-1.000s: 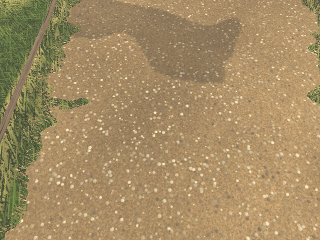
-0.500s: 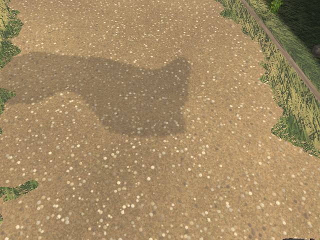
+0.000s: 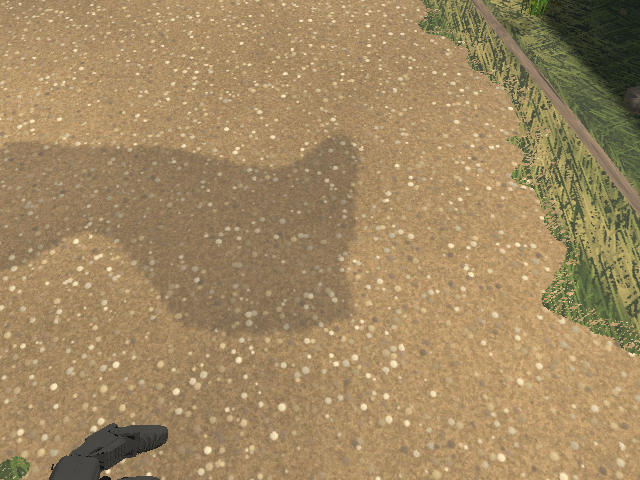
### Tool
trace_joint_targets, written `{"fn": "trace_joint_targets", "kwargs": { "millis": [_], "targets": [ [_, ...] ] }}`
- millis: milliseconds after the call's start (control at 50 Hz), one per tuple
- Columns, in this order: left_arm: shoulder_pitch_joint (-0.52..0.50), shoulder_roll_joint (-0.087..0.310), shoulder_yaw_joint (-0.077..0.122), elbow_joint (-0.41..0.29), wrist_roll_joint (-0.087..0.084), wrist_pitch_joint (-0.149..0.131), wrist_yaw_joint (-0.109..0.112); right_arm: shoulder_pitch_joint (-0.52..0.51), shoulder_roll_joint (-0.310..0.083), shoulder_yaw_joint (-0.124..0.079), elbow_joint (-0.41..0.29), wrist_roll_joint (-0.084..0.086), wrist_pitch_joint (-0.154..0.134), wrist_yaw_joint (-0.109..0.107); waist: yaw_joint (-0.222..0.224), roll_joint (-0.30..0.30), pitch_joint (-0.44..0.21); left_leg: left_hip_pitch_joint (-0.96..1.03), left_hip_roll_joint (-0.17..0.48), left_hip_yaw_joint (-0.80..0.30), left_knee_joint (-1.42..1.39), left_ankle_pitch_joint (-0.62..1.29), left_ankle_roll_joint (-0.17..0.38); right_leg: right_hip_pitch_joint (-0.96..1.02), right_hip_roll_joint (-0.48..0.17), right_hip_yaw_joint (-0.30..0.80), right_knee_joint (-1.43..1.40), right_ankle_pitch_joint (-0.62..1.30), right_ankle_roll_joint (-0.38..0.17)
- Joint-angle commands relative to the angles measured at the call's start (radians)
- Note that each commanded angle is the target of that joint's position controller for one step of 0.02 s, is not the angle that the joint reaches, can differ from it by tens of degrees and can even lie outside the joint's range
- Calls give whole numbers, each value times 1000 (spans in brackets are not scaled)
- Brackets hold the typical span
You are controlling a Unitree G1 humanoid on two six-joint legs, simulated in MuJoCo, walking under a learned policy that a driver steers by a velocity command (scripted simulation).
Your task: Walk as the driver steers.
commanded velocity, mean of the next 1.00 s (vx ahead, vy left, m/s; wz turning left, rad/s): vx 0.08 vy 0.00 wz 0.54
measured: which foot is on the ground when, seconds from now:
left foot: up 0.00-0.32, down 0.34-0.84, up 0.86-1.00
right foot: down 0.00-0.34, up 0.36-0.82, down 0.84-1.00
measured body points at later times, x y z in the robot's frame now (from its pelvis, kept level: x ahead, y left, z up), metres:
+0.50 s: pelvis +0.05 +0.04 +0.01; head +0.08 +0.09 +0.46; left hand +0.12 +0.36 -0.11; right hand +0.26 -0.19 -0.07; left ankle +0.05 +0.14 -0.73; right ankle +0.07 -0.11 -0.65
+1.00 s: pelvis +0.08 +0.02 +0.01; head +0.10 +0.01 +0.46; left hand +0.00 +0.32 -0.08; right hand +0.37 -0.14 -0.08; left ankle +0.01 +0.14 -0.65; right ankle +0.12 -0.09 -0.73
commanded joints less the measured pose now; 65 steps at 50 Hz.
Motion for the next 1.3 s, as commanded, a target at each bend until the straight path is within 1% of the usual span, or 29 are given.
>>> {"fn": "trace_joint_targets", "kwargs": {
  "millis": [20, 100, 180, 260, 320, 340, 360, 380, 400, 420, 440, 460, 600, 740, 800, 820, 840, 860, 880, 900, 940, 960, 1040, 1120, 1160, 1240, 1260, 1280, 1300],
  "targets": [
    [106, 119, 42, -1, -6, 13, 9, 34, -102, -39, -70, -4, 38, -21, 49, -134, -176, -236, 88, -11, 106, 46, -32, 330, -287, 220, -171, 447, -227],
    [23, 152, 59, 18, 11, 3, 15, 20, -61, -42, -108, -11, 85, -30, 10, -154, -127, -128, 89, 32, 2, 189, -36, 157, -281, 91, -274, 319, -242],
    [19, 178, 68, 45, -2, 18, 36, -80, -57, -40, -161, -15, 91, -8, 37, -138, -133, -71, 104, 51, -181, 303, -6, 175, -291, 20, -289, 184, -231],
    [40, 216, 81, 74, -23, 41, 34, -140, -85, -51, -208, -14, 102, 14, 57, -140, -117, -36, 91, 87, -312, 259, 29, 239, -326, 12, -250, 101, -204],
    [49, 214, 83, 99, -45, 57, 34, -104, -93, -64, -207, -18, 100, 24, 32, -114, -116, 93, 40, 136, -535, 353, 85, 241, -291, -36, -125, 23, -123],
    [102, 181, 76, 125, -38, 63, 31, -66, -131, -79, -198, -23, 97, 15, 31, -40, -110, 177, 41, 86, -633, 479, 120, 188, -237, -83, -11, -53, -57],
    [121, 121, 59, 109, 3, 65, 25, -39, -252, -108, -214, -25, 92, -6, 60, 250, -108, 313, 271, -232, -699, 856, 212, -34, -105, -194, 307, -327, 48],
    [34, 135, 59, 57, 9, 65, 36, -53, -291, -107, -244, -52, 74, -1, 23, 327, -106, 288, 399, -451, -747, 886, 397, -227, 20, -60, 536, -563, 86],
    [-9, 173, 72, 58, -4, 67, 40, -50, -242, -95, -244, -56, 51, 10, -1, 194, -133, 286, 361, -392, -754, 859, 396, -246, 7, 48, 647, -530, 72],
    [2, 171, 75, 63, -19, 69, 43, -87, -223, -89, -243, -46, 35, 9, 29, 150, -130, 282, 312, -316, -741, 827, 344, -256, -5, 77, 656, -443, 55],
    [25, 169, 78, 86, -15, 71, 52, -135, -193, -82, -252, -27, 32, 4, 51, 92, -138, 283, 272, -275, -729, 781, 295, -254, -18, 94, 635, -373, 52],
    [32, 180, 83, 89, -8, 73, 58, -174, -172, -74, -261, -13, 36, -3, 67, 97, -138, 264, 256, -255, -729, 780, 274, -238, -20, 99, 620, -325, 56],
    [11, 132, 68, 85, -19, 67, 48, -156, -182, -76, -283, -16, 53, -30, 53, 112, -161, 265, 206, -285, -727, 668, 274, -139, 31, 119, 380, -221, 87],
    [21, 148, 71, 81, -29, 47, 23, -182, -188, -82, -305, -14, 71, -18, 43, 148, -137, 193, 176, -419, -713, 574, 276, 19, 67, 130, 159, -259, 69],
    [85, 150, 77, 94, -30, 34, 9, -218, -182, -81, -317, 1, 82, -19, 85, 145, -146, 176, 133, -442, -663, 595, 235, 151, 73, 110, -69, -147, 39],
    [135, 168, 84, 107, -26, 32, 8, -216, -168, -77, -319, 8, 84, -23, 104, 117, -170, 106, 93, -416, -638, 441, 196, 273, 33, 118, -163, -59, 14],
    [183, 226, 98, 110, -12, 37, 14, -183, -110, -61, -320, 0, 85, -22, 96, -43, -196, -62, 4, -309, -470, 111, 137, 429, -162, 291, -215, -123, -62],
    [188, 297, 110, 118, 12, 43, 14, -176, -110, -63, -348, 7, 76, -22, 73, -291, -122, -298, -142, -97, -266, -39, 93, 415, -329, 558, -297, -259, -206],
    [142, 256, 101, 89, 18, 31, 17, -192, -181, -81, -345, -10, 61, -20, 81, -243, -65, -360, -43, -115, -98, 25, 68, 350, -382, 612, -331, -416, -261],
    [92, 211, 88, 72, 3, 25, 27, -182, -208, -92, -327, -10, 58, -13, 63, -205, -38, -368, -19, -103, -39, 108, 58, 331, -330, 525, -336, -454, -220],
    [78, 180, 76, 66, -24, 20, 45, -156, -176, -89, -299, -20, 60, -7, 65, -174, -22, -417, 1, -71, 45, 215, 20, 374, -255, 398, -333, -412, -154],
    [106, 176, 71, 69, -23, 17, 50, -165, -148, -80, -300, -16, 56, 0, 81, -153, -17, -426, 14, -52, 77, 252, 10, 376, -242, 346, -341, -370, -149],
    [212, 192, 74, 85, -11, 2, 45, -233, -99, -60, -334, -2, 39, 12, 139, -145, 0, -462, 51, -1, -2, 340, -14, 422, -236, 230, -377, -294, -159],
    [203, 226, 83, 90, -9, 7, 36, -272, -65, -44, -359, -8, 32, 26, 143, -141, 32, -350, 81, 42, -207, 372, -23, 377, -240, 85, -356, -31, -166],
    [192, 254, 92, 94, -21, 16, 31, -272, -60, -40, -365, -8, 35, 36, 136, -155, 28, -233, 76, 85, -302, 354, -11, 323, -234, 16, -318, 71, -156],
    [169, 283, 104, 98, -61, 28, 21, -220, -106, -65, -371, -2, 56, 48, 85, -166, -32, -74, 32, 128, -476, 351, 58, 354, -267, -18, -152, 282, -111],
    [163, 267, 100, 99, -71, 28, 19, -140, -130, -82, -348, -8, 60, 44, 38, -129, -82, 63, -8, 144, -572, 425, 91, 339, -234, -65, -11, 375, -79],
    [210, 216, 84, 109, -59, 22, 16, -29, -185, -109, -313, -11, 63, 29, -4, -45, -154, 267, -31, 123, -635, 554, 127, 251, -171, -122, 199, 346, -23],
    [238, 114, 49, 65, 10, 20, 12, 38, -293, -127, -323, -6, 64, 6, 17, 232, -229, 520, 236, -238, -617, 919, 225, -55, -81, -142, 545, -353, 51]
  ]
}}
Velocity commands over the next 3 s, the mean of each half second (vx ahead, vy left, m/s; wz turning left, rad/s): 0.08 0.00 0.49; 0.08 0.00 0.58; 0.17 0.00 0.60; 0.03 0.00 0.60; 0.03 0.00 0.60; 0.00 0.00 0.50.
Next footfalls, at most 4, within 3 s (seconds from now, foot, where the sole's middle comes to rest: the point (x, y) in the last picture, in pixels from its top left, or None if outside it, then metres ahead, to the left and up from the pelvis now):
0.34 left None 0.09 0.15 -0.77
0.84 right None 0.16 -0.06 -0.77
1.28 left None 0.11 0.27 -0.77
1.78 right None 0.30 0.17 -0.77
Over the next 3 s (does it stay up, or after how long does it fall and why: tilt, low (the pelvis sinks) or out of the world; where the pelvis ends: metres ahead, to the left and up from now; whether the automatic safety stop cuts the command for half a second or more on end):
stays up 0.15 0.21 0.01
